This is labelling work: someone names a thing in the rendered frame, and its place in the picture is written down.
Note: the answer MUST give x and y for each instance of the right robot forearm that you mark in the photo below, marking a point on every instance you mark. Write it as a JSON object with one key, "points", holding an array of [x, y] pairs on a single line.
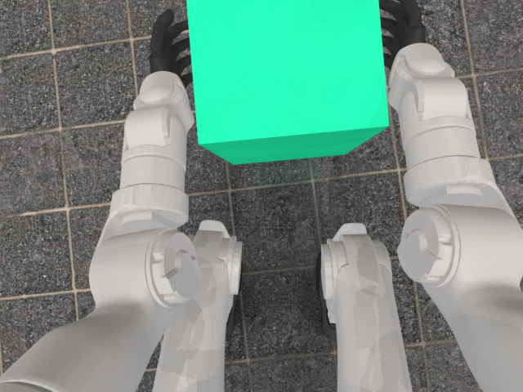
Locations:
{"points": [[438, 133]]}

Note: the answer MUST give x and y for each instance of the robot right thigh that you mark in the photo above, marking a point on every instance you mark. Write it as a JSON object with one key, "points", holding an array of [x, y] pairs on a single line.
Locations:
{"points": [[370, 348]]}

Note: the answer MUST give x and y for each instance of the right robot upper arm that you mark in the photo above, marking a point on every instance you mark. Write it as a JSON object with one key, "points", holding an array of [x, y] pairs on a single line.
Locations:
{"points": [[470, 262]]}

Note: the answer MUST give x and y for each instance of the left robot upper arm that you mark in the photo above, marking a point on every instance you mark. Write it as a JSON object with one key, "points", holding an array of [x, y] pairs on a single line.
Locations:
{"points": [[139, 282]]}

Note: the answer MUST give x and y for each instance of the carton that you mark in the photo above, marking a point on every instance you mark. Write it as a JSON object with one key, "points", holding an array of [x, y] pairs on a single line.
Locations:
{"points": [[286, 79]]}

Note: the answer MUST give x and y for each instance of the left robot hand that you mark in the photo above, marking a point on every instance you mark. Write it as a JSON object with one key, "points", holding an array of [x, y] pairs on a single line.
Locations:
{"points": [[164, 54]]}

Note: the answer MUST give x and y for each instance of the right robot hand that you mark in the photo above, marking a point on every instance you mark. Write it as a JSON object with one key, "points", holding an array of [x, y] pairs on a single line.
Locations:
{"points": [[407, 29]]}

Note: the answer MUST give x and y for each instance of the left robot forearm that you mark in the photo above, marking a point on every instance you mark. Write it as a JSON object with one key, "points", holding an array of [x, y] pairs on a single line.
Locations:
{"points": [[152, 185]]}

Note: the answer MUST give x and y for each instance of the left robot foot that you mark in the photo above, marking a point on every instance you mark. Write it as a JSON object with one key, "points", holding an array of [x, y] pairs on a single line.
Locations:
{"points": [[230, 325]]}

